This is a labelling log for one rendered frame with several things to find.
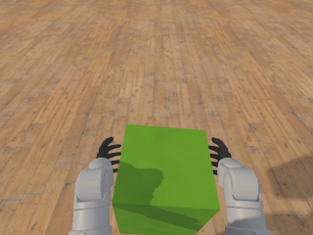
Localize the robot left hand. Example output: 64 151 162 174
96 137 121 173

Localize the carton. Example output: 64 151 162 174
112 124 220 235

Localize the right robot forearm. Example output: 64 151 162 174
217 158 271 235

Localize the left robot forearm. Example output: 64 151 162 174
67 158 114 235

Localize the robot right hand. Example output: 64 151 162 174
208 137 232 175

